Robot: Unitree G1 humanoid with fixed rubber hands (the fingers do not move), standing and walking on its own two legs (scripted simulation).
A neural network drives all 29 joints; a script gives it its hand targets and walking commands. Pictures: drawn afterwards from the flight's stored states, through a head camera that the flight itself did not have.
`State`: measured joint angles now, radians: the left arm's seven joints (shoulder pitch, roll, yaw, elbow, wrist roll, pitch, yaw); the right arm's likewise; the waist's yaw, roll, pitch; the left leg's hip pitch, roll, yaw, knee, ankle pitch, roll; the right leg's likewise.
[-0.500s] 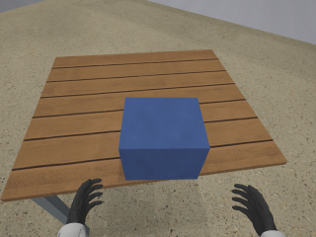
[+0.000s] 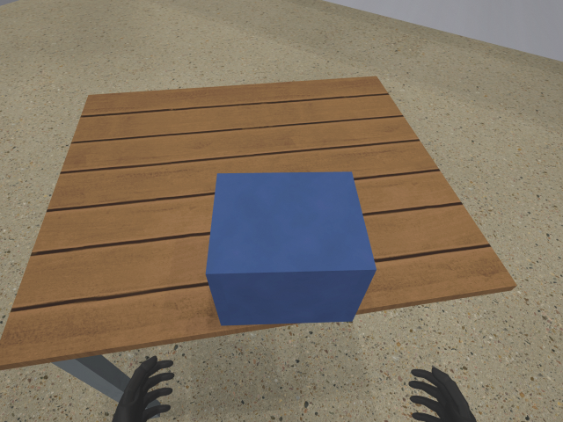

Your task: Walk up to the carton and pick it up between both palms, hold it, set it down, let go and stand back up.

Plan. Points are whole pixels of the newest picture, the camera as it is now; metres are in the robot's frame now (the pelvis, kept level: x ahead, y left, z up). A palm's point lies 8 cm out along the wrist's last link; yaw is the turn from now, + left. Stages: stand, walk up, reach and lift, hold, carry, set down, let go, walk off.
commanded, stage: set down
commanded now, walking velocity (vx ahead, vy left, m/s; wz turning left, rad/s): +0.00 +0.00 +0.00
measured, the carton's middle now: (286, 249) +0.38 +0.03 +0.01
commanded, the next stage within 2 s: let go in 1.36 s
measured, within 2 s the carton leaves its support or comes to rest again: neither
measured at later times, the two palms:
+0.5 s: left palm (127, 403) +0.16 +0.24 -0.08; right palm (439, 420) +0.16 -0.20 -0.08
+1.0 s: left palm out of the picture +0.13 +0.21 -0.08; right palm out of the picture +0.12 -0.22 -0.09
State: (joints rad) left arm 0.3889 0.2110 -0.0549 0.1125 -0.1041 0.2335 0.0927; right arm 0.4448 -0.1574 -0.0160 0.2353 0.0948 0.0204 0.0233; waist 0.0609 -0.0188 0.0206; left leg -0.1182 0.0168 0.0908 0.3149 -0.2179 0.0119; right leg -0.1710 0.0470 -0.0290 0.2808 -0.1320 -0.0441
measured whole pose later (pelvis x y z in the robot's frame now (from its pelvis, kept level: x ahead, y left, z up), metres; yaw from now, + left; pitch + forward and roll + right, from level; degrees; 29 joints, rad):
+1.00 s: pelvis -0.03 +0.01 +0.00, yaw -1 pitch -2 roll +0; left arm 0.17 0.17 -0.05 0.33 -0.03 0.49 0.05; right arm 0.18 -0.14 -0.11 0.58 -0.03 0.13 0.05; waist 0.05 -0.01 0.03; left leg -0.13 0.01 0.12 0.36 -0.21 0.03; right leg -0.19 0.04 0.00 0.32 -0.11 -0.04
